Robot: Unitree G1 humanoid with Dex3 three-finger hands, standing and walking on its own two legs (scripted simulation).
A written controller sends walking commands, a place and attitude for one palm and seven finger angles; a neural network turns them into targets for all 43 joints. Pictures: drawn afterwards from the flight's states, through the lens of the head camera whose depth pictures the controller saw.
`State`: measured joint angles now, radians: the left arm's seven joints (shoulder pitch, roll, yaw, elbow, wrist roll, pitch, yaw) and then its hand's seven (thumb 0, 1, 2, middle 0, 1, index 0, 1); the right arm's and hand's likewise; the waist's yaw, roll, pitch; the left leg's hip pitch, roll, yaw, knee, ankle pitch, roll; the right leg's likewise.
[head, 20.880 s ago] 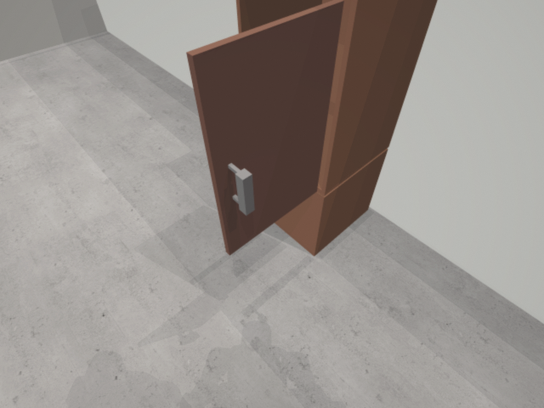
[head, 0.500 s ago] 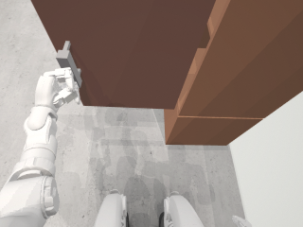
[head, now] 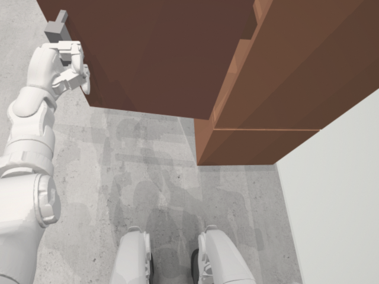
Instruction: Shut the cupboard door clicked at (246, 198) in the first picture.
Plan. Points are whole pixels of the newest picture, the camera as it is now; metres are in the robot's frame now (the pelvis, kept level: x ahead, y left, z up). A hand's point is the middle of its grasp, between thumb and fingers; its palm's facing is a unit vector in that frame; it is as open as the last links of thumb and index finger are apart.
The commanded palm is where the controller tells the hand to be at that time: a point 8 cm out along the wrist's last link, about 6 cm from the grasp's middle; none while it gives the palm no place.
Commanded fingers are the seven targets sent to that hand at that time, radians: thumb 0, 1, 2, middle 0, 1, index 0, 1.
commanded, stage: push the door shut along its arc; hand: left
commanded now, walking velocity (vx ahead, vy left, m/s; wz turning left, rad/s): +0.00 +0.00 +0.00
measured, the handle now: (69, 45) +0.59 +0.22 +0.06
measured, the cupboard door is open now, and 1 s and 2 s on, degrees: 83 70 70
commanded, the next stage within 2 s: pull the fist back off the door in 0.68 s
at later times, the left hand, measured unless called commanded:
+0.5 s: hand (92, 53) +0.56 +0.17 +0.07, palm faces -0.25 -0.97 -0.03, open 3.1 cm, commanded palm +0.59 +0.17 +0.07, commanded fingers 0.00 0.90 0.90 -1.30 -1.50 -1.30 -1.50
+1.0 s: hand (118, 37) +0.62 +0.12 +0.06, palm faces +0.03 -1.00 -0.03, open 2.9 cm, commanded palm +0.59 +0.15 +0.07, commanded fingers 0.00 0.90 0.90 -1.30 -1.50 -1.30 -1.50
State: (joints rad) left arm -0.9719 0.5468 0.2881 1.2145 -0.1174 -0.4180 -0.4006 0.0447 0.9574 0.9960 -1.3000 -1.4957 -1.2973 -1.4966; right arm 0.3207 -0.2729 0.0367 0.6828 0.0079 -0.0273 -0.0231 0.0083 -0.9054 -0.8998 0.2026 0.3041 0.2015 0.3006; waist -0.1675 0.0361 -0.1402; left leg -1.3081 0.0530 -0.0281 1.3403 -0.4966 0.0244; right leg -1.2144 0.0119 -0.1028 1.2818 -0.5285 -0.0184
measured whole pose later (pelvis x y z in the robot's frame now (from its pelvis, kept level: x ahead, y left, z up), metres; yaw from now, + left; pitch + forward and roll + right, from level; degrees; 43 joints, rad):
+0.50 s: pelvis -0.01 +0.01 -0.02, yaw -2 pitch +30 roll -7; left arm -1.23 0.68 0.27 1.31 -0.06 -0.30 -0.45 0.01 0.90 0.91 -1.30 -1.50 -1.30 -1.50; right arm 0.36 -0.27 0.07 0.69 -0.01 -0.07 -0.03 0.01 -0.90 -0.90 0.20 0.30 0.20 0.30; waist -0.25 0.04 -0.13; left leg -1.44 0.06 -0.04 1.40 -0.50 0.03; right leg -1.34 0.02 -0.11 1.32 -0.52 -0.01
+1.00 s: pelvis +0.00 +0.00 -0.02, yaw -4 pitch +33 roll -6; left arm -1.25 0.61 0.46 1.24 0.10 -0.26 -0.06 -0.03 0.89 0.92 -1.30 -1.50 -1.29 -1.50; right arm 0.43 -0.23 0.08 0.61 -0.08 -0.01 0.06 0.01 -0.91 -0.90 0.20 0.30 0.20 0.30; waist -0.29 0.09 -0.13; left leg -1.48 0.10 -0.01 1.42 -0.53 0.03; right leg -1.40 0.05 -0.08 1.35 -0.53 -0.01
